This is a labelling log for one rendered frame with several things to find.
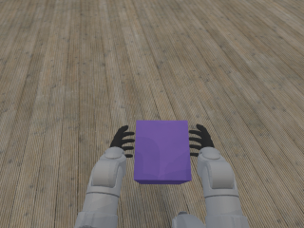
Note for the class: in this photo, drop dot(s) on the right robot shin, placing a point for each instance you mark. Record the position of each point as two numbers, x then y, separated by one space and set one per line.
182 212

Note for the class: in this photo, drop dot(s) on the right robot thigh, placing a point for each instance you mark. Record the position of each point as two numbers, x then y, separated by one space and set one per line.
187 221

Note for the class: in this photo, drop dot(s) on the right robot forearm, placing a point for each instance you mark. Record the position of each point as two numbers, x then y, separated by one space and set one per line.
220 191

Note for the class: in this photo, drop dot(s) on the carton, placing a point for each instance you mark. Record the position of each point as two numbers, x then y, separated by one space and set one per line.
162 152

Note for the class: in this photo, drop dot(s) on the left robot forearm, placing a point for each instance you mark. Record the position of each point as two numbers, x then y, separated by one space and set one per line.
103 191

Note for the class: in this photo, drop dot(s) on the robot right hand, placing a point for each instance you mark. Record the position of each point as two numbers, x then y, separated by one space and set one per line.
205 140

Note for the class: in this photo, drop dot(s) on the robot left hand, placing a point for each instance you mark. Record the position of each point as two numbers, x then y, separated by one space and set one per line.
118 140

